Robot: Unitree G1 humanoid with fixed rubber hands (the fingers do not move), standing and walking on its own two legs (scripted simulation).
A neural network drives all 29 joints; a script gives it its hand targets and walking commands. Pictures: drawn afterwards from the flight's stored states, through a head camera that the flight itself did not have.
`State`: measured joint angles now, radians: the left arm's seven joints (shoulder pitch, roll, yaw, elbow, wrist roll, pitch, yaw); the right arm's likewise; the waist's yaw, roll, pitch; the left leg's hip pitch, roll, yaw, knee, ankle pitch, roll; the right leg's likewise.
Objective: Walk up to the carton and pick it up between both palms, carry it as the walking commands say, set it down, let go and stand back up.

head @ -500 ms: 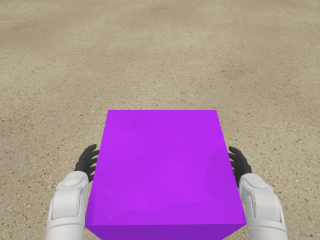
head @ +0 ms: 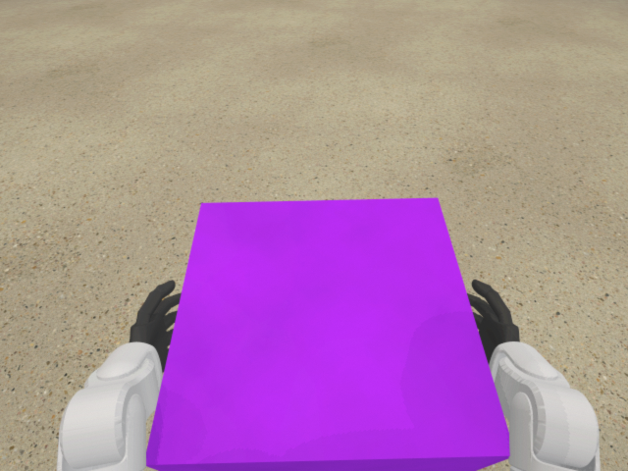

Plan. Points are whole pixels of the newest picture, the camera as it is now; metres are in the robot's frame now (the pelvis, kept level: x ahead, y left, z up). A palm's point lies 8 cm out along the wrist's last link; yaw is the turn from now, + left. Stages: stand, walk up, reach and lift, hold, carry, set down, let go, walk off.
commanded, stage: carry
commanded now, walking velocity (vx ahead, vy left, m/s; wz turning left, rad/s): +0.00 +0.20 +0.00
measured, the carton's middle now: (322, 353) +0.28 +0.00 +0.02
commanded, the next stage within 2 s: none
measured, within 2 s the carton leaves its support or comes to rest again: neither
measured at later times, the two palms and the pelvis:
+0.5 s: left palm (55, 404) +0.18 +0.27 +0.10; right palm (444, 414) +0.18 -0.12 +0.08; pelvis -0.05 +0.08 +0.00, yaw +0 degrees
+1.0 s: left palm out of the picture +0.12 +0.40 +0.08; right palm (315, 468) +0.13 +0.01 +0.09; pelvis -0.10 +0.19 +0.01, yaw +1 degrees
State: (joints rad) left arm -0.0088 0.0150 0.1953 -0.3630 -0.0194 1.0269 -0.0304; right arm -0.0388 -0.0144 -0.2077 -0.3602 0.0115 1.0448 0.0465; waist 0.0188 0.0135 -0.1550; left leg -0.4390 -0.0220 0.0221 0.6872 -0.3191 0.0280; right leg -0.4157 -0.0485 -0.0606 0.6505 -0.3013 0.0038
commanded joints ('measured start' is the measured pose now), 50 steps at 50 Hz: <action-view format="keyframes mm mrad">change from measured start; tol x32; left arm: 1 -383 -725 -752 -255 -210 79 -51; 50 -356 -776 -830 -398 -254 87 -47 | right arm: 1 -363 702 767 -253 199 62 38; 50 -260 782 791 -334 208 61 11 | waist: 1 1 -351 -243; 12 -26 288 -193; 25 4 -359 -160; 50 -21 162 -197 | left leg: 1 -181 33 26 282 -218 -62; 11 260 312 -268 -359 225 52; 21 139 257 -100 -251 294 136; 28 -233 117 -26 425 -72 -63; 40 278 165 -22 -362 170 -32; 42 298 376 -258 -317 618 141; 50 180 267 -103 -255 384 149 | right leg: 1 321 -436 450 -238 670 -213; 12 -209 -14 -50 351 -297 36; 22 134 -16 -72 -144 -19 -16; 26 255 -469 414 -313 501 -237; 37 204 -256 89 -184 430 -98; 44 -172 -41 -19 469 -252 25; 50 -31 -5 -66 139 -136 -3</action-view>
